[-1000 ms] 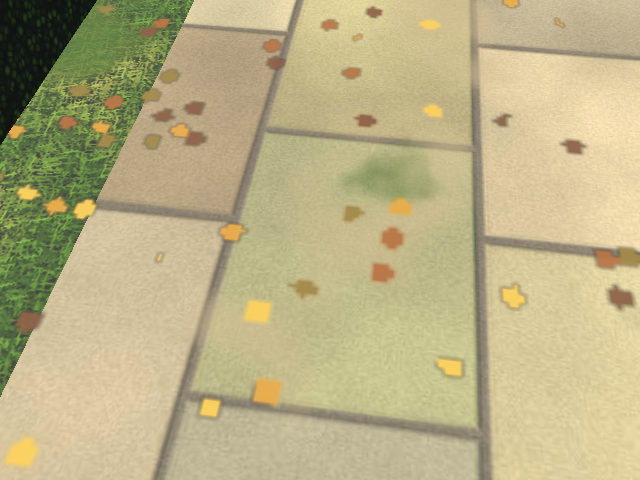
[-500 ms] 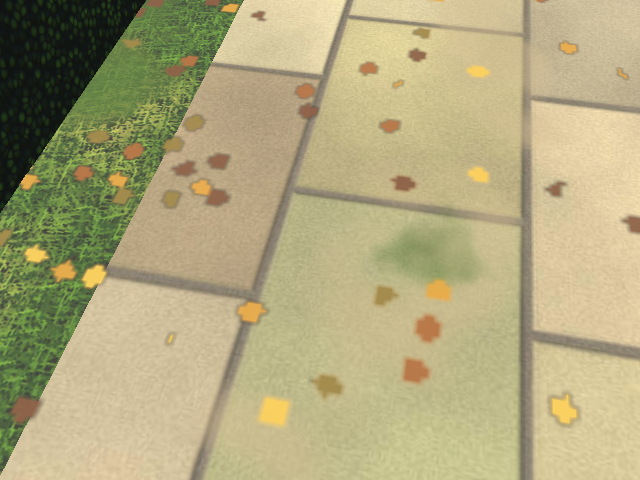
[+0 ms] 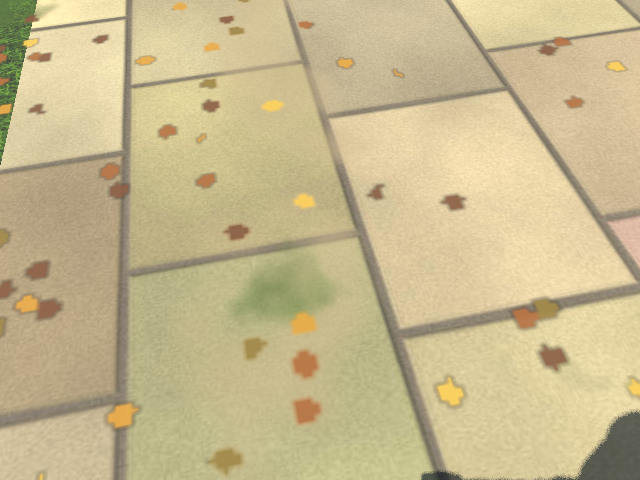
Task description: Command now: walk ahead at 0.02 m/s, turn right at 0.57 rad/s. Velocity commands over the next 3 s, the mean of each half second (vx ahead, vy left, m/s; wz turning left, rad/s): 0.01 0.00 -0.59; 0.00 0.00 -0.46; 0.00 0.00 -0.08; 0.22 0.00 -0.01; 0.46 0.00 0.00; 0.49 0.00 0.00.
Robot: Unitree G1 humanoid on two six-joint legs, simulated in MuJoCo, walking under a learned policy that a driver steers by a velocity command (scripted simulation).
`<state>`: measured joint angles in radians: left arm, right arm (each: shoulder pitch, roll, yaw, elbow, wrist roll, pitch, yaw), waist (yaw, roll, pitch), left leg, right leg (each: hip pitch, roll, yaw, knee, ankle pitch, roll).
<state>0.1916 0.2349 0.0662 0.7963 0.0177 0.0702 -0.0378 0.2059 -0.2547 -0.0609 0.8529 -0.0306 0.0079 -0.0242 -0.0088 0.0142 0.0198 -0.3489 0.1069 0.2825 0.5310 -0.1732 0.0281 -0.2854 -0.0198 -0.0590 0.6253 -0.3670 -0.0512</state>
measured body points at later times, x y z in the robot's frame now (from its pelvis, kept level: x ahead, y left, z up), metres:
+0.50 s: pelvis +0.00 +0.01 +0.01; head +0.03 +0.01 +0.46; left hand +0.17 +0.25 -0.11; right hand +0.07 -0.29 -0.09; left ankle +0.03 +0.11 -0.72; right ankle -0.01 -0.09 -0.73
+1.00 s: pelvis -0.03 +0.00 +0.01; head -0.01 -0.02 +0.46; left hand +0.23 +0.15 -0.09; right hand -0.08 -0.28 -0.12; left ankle +0.03 +0.11 -0.72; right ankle -0.08 -0.07 -0.73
